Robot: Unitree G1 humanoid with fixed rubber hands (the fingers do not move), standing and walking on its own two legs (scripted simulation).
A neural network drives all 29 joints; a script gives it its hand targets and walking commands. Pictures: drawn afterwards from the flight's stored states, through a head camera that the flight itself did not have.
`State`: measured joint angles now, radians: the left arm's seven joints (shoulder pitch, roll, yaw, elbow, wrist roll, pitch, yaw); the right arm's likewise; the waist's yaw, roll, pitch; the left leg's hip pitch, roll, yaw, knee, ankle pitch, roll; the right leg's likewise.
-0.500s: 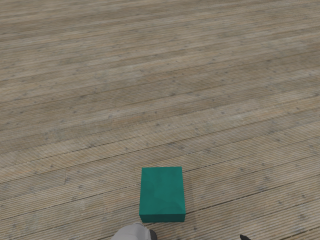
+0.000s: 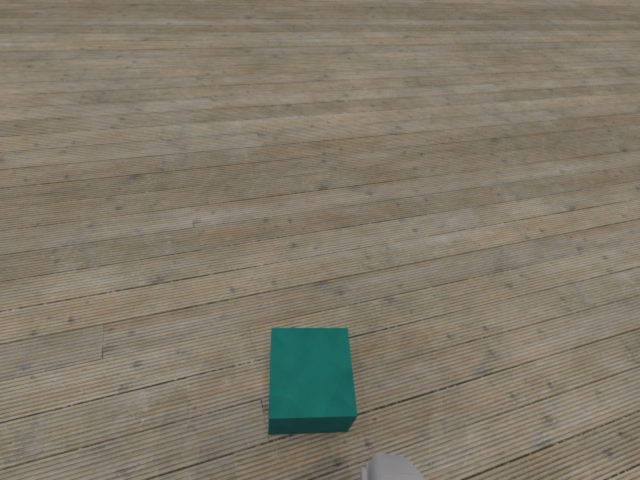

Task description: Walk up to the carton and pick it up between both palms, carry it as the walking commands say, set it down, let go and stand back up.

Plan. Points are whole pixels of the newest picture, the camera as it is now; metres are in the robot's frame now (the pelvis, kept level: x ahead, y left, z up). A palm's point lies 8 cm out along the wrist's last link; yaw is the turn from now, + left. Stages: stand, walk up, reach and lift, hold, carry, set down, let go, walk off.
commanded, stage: walk up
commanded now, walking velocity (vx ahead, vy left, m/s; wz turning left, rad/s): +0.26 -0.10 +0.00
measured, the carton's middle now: (309, 379) +0.48 -0.05 -0.70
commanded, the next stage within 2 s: none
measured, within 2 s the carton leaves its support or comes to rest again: neither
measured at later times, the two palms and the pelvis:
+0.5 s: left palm (155, 403) +0.25 +0.24 -0.18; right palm out of the picture +0.08 -0.24 -0.15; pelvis +0.17 +0.00 -0.04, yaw +0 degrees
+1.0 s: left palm (122, 386) +0.26 +0.28 -0.15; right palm (450, 392) +0.25 -0.22 -0.11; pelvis +0.20 +0.04 +0.00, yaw +0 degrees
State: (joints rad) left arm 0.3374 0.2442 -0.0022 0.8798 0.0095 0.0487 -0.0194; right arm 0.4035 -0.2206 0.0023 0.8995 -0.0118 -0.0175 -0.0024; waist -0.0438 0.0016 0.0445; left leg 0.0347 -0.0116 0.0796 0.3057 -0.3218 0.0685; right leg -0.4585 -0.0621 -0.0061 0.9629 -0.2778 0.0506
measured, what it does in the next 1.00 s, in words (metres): walks ahead: right foot, then left foot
